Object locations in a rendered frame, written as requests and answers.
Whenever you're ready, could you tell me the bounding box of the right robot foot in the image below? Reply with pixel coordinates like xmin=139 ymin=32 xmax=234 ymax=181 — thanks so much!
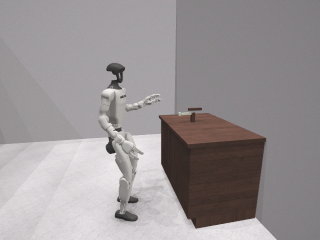
xmin=115 ymin=209 xmax=138 ymax=222

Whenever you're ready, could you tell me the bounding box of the right robot hand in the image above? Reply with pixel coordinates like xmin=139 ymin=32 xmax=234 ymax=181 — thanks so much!
xmin=121 ymin=140 xmax=144 ymax=161

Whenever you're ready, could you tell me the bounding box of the tap lever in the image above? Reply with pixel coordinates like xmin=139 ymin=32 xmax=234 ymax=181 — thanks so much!
xmin=178 ymin=112 xmax=193 ymax=116

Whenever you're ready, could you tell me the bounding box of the right robot upper arm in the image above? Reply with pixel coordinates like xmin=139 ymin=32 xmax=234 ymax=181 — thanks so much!
xmin=97 ymin=89 xmax=115 ymax=122

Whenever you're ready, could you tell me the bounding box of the left robot hand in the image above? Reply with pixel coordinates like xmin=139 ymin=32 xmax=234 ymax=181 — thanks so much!
xmin=143 ymin=94 xmax=162 ymax=106

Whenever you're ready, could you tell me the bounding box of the left robot shin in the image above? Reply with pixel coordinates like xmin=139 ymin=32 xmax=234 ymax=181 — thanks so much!
xmin=130 ymin=169 xmax=138 ymax=185

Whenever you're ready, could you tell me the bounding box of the left robot forearm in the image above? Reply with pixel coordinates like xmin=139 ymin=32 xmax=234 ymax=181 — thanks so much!
xmin=125 ymin=100 xmax=145 ymax=112

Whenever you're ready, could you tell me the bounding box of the counter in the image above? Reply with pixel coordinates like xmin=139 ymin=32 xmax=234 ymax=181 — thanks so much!
xmin=159 ymin=107 xmax=266 ymax=229

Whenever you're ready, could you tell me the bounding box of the right robot forearm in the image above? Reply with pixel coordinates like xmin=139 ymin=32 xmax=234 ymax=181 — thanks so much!
xmin=98 ymin=116 xmax=126 ymax=145

